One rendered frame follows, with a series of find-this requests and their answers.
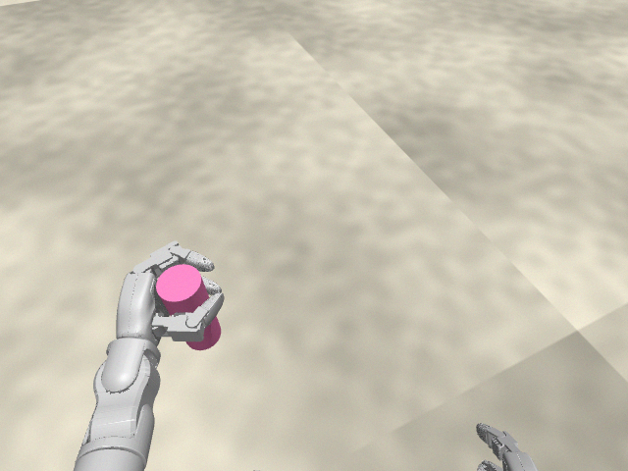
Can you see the right robot hand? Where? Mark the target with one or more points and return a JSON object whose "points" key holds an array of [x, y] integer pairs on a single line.
{"points": [[505, 449]]}

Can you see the can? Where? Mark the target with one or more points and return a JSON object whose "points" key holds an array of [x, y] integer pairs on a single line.
{"points": [[181, 289]]}

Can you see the left robot arm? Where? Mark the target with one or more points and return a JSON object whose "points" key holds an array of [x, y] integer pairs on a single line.
{"points": [[119, 434]]}

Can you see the left robot hand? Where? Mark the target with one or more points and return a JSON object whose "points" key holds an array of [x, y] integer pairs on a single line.
{"points": [[142, 313]]}

